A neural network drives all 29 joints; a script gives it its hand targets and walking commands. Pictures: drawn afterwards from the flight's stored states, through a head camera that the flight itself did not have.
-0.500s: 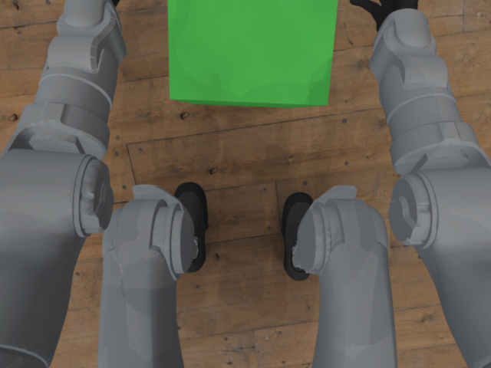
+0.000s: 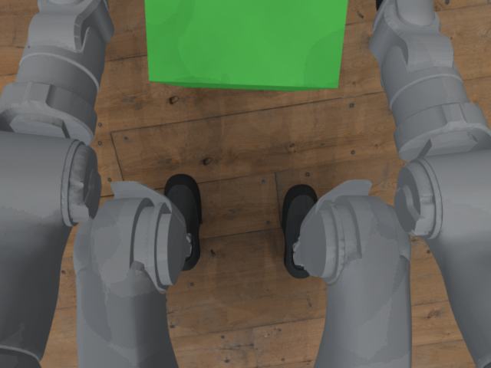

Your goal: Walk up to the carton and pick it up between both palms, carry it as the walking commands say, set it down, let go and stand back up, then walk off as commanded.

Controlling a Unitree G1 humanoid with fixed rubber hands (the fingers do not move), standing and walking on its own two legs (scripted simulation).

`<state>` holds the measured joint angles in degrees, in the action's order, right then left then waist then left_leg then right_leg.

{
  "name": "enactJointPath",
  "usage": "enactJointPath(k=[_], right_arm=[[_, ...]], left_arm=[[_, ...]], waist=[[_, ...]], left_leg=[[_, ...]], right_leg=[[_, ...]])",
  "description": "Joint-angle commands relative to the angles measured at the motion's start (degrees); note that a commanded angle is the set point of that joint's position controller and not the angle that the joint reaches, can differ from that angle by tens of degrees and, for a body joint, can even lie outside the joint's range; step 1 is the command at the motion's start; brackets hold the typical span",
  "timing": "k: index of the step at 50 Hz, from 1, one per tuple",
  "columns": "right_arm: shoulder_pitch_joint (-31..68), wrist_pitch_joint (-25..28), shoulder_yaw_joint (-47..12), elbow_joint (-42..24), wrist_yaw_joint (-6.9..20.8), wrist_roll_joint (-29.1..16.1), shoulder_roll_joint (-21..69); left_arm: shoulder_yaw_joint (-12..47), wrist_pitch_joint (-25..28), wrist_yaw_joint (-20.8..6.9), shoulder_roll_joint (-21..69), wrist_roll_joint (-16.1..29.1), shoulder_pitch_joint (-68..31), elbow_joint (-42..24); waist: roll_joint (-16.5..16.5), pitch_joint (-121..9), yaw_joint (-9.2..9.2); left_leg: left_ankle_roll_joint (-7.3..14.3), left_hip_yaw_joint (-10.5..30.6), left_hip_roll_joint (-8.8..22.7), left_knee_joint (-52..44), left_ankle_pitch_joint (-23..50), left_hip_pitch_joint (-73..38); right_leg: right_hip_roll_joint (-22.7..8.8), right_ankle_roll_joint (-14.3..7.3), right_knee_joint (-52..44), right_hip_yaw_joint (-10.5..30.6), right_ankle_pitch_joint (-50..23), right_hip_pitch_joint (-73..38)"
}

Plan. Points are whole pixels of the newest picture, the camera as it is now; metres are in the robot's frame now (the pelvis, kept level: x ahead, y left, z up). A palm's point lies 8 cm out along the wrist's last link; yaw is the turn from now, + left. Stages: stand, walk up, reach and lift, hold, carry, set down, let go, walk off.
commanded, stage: reach and lift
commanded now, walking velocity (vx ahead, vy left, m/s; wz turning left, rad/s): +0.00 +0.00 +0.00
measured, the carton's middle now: (244, 6) +0.54 +0.02 -0.24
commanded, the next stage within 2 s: none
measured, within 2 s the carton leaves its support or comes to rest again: leaves its support in 1.16 s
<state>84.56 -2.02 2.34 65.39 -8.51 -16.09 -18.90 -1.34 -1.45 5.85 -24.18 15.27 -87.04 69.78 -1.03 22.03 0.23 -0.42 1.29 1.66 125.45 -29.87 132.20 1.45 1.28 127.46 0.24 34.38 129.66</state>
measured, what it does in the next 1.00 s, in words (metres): stands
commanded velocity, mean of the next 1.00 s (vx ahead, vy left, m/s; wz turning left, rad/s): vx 0.00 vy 0.00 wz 0.00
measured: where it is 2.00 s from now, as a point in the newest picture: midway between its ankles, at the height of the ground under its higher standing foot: (242, 241)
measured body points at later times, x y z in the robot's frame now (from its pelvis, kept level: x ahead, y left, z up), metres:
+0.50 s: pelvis +0.00 +0.00 +0.01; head +0.38 +0.02 +0.24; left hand +0.56 +0.17 -0.18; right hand +0.56 -0.13 -0.18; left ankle +0.12 +0.13 -0.33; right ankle +0.11 -0.12 -0.33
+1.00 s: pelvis +0.00 +0.00 -0.01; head +0.37 +0.01 +0.24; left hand +0.57 +0.17 -0.18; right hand +0.57 -0.13 -0.18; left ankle +0.12 +0.13 -0.33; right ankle +0.11 -0.12 -0.33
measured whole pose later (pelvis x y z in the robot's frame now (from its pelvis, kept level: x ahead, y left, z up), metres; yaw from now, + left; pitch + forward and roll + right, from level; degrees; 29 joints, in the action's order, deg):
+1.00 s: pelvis +0.00 +0.00 -0.01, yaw +0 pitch +34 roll -1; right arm 86.5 -8.9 13.6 62.5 -5.2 -5.0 -13.8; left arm -8.4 -8.8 3.4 -19.1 5.3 -88.7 66.6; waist -1.6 23.1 -0.3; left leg -0.6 1.7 1.5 128.0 -29.9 132.5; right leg 2.2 1.3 129.9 0.2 34.1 130.1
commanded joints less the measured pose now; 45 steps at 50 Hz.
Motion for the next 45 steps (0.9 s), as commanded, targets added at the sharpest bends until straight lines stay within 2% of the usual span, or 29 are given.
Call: enactJointPath(k=[1, 21, 27, 30, 32, 35, 37, 41, 45], right_arm=[[13.45, 1.03, 1.40, -3.93, 0.29, 1.11, -5.12], [16.78, 2.02, 1.26, -4.37, -0.40, 2.80, -0.73], [19.43, 2.29, -1.54, -5.10, 1.09, 1.88, 6.99], [21.91, 2.04, -2.97, -5.76, 2.67, 2.08, 14.25], [24.92, 1.50, -4.25, -6.53, 4.61, 2.51, 22.17], [30.55, -0.19, -6.26, -7.37, 9.27, 3.92, 38.74], [31.73, -1.68, -5.54, -7.88, 12.13, 5.61, 45.71], [31.68, -4.19, -4.14, -10.31, 15.52, 7.56, 53.40], [29.98, -6.01, -3.72, -11.54, 17.11, 8.22, 57.30]], left_arm=[[-0.96, 1.06, -0.26, -5.69, -0.56, -14.21, -3.83], [0.01, 1.63, 1.28, -0.10, -2.94, -17.54, -5.15], [2.44, 1.92, 0.14, 7.33, -2.51, -19.97, -6.32], [4.04, 1.70, -1.50, 14.34, -2.45, -22.70, -6.94], [5.22, 1.32, -3.47, 22.05, -2.90, -25.15, -7.07], [7.24, -0.24, -8.16, 39.30, -4.24, -29.99, -7.72], [6.03, -1.73, -10.97, 46.42, -6.14, -30.26, -8.11], [4.46, -4.13, -14.49, 53.76, -7.86, -28.67, -10.41], [4.95, -5.72, -16.48, 56.48, -7.42, -28.54, -12.87]], waist=[[2.06, -68.66, -0.14], [2.39, -71.14, -0.28], [2.41, -70.37, -0.63], [2.40, -69.98, -0.61], [2.35, -68.93, -0.84], [1.83, -65.98, -1.38], [1.37, -64.07, -2.15], [1.16, -62.68, -2.85], [1.09, -61.77, -2.58]], left_leg=[[-0.89, -1.79, -2.19, -7.66, 16.54, -38.10], [-1.24, -1.88, -3.55, -8.59, 17.33, -41.65], [-1.15, -2.02, -4.07, -8.87, 17.92, -41.62], [-1.17, -2.17, -4.44, -8.66, 17.71, -41.05], [-1.07, -2.33, -4.84, -8.37, 17.25, -40.23], [-0.87, -2.79, -5.72, -7.76, 15.86, -38.98], [-0.67, -3.38, -6.16, -7.16, 14.46, -38.07], [-0.02, -4.43, -6.68, -6.22, 13.32, -35.71], [0.25, -4.97, -6.71, -5.57, 11.94, -33.78]], right_leg=[[1.33, 1.21, -11.34, -1.78, -17.53, -28.69], [3.02, 1.44, -11.86, -2.30, -18.17, -30.97], [3.57, 1.36, -11.86, -2.67, -18.80, -30.69], [3.95, 1.33, -11.56, -2.97, -18.92, -30.70], [4.32, 1.24, -11.06, -3.22, -18.59, -30.18], [5.17, 1.01, -10.29, -3.43, -16.98, -28.75], [5.63, 1.07, -9.94, -3.50, -15.47, -28.41], [6.23, 0.78, -9.57, -3.70, -14.45, -27.71], [6.12, 0.24, -9.03, -3.77, -13.74, -27.31]])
